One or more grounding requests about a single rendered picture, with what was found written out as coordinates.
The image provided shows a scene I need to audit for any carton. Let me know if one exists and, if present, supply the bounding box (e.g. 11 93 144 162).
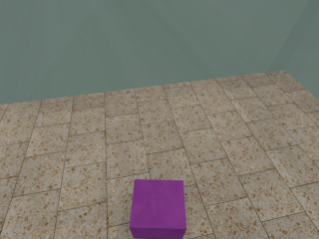
129 179 186 239

